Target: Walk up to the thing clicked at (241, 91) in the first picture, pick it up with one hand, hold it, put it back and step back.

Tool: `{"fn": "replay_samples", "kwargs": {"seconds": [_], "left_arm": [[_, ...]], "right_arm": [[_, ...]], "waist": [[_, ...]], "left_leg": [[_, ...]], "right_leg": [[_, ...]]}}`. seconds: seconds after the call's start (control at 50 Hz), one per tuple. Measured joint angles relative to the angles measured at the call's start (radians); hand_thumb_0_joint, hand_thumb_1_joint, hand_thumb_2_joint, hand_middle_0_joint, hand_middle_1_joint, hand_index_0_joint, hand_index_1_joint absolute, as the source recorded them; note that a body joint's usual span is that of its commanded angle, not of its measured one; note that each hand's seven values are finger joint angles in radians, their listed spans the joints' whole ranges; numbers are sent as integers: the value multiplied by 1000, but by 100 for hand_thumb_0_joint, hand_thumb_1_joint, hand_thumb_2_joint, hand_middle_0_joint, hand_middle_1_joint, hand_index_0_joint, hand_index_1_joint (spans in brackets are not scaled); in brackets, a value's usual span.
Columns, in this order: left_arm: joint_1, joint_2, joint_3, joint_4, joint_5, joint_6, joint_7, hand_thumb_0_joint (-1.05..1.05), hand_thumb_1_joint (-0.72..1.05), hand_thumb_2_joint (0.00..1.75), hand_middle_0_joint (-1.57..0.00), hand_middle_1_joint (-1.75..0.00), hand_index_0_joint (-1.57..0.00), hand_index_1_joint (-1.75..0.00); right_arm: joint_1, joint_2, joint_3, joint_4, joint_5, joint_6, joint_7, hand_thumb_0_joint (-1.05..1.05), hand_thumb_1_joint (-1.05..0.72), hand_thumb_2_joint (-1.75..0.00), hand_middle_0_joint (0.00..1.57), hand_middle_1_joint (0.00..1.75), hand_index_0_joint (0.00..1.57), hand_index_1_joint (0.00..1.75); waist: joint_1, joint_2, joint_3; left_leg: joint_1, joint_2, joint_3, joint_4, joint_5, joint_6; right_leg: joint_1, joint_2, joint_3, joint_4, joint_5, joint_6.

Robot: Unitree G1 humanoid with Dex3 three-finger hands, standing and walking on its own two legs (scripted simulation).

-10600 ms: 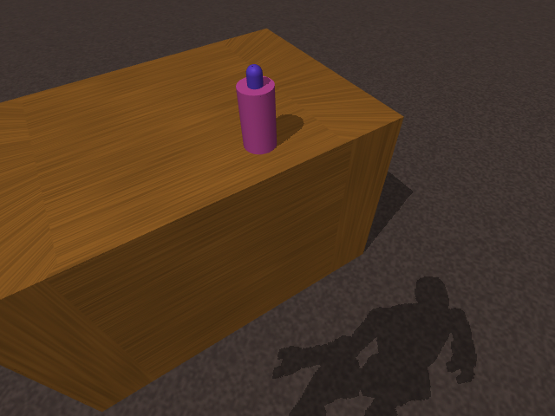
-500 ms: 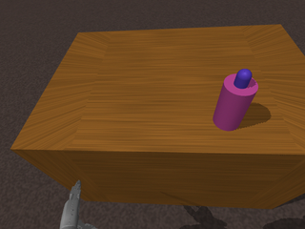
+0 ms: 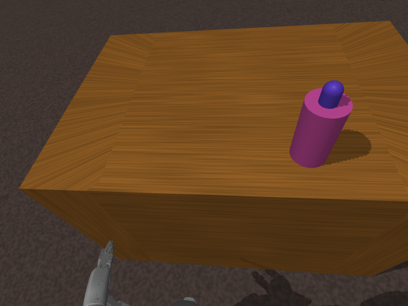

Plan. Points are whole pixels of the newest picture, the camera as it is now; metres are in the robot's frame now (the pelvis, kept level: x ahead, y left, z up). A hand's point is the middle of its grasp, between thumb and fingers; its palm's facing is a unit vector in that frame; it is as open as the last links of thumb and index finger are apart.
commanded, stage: go down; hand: right
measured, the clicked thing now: (319, 123) +0.48 -0.17 +0.07
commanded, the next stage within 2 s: approach in 0.80 s
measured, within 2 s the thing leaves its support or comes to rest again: neither
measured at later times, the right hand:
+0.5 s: hand out of the picture +0.40 -0.36 +0.15, palm faces +0.17 +0.98 -0.01, open 17.4 cm
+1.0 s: hand out of the picture +0.40 -0.36 +0.15, palm faces +0.16 +0.99 +0.00, open 17.4 cm
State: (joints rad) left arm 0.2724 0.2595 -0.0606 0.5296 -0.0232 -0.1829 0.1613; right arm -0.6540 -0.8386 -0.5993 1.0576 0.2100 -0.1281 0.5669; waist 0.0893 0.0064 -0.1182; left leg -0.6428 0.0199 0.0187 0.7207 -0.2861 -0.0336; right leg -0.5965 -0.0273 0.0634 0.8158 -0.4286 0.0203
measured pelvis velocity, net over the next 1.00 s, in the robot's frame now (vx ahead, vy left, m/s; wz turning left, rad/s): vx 0.00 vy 0.00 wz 0.00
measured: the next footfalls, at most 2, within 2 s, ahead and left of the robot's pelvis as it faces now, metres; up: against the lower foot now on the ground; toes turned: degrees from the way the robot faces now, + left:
none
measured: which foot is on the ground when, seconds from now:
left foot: down 0.00-1.00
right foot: down 0.00-1.00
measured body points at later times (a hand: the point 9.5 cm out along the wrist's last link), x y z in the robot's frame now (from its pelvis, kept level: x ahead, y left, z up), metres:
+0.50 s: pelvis +0.00 +0.01 +0.00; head +0.06 -0.01 +0.44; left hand +0.15 +0.26 -0.06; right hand +0.38 -0.42 +0.16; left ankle +0.04 +0.15 -0.71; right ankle -0.02 -0.13 -0.71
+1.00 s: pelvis +0.00 +0.00 -0.01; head +0.06 -0.02 +0.44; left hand +0.15 +0.26 -0.06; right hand +0.38 -0.41 +0.16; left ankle +0.04 +0.15 -0.71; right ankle -0.02 -0.13 -0.71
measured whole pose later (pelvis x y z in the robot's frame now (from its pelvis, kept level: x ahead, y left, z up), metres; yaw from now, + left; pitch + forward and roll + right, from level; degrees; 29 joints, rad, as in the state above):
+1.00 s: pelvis +0.00 +0.00 -0.01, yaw +0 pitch +13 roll +2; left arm 0.30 0.27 -0.07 0.44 -0.02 -0.17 0.16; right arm -0.65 -0.84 -0.63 1.06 0.21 -0.14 0.59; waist 0.10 0.01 -0.13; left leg -0.69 0.02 0.02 0.78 -0.31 -0.03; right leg -0.64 -0.03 0.07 0.86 -0.45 0.03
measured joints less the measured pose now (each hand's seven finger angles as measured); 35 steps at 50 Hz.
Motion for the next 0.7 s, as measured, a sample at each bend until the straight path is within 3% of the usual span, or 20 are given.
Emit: {"fn": "replay_samples", "kwargs": {"seconds": [0.34, 0.54, 0.7], "left_arm": [[13, 2, -8, -41, 2, 2, -10, -1, -55, 7, -6, -5, -5, -6], [16, 15, -12, -76, -3, 10, -10, -1, -55, 8, -6, -5, -5, -6], [7, 7, -11, -57, 1, 3, -11, -1, -55, 7, -6, -5, -5, -6]], "right_arm": [[-25, -20, -2, 18, -14, 7, 8, -1, 52, -3, 7, 4, 6, 5], [1, -15, -30, 26, -4, -4, 25, -1, 52, -3, 7, 4, 6, 5], [-15, -20, -16, 26, -11, -13, 24, -1, 51, -3, 7, 4, 6, 5]], "waist": [[7, -1, -6], [6, -2, -2], [9, 11, -4]], "left_leg": [[-27, -5, 2, 22, -10, 4], [-41, -3, 5, 42, -21, 8], [-47, -2, 12, 55, -28, 11]], "right_leg": [[-26, -5, 2, 21, -10, 4], [-34, -3, 6, 26, -12, 8], [-42, -3, 14, 38, -16, 11]]}}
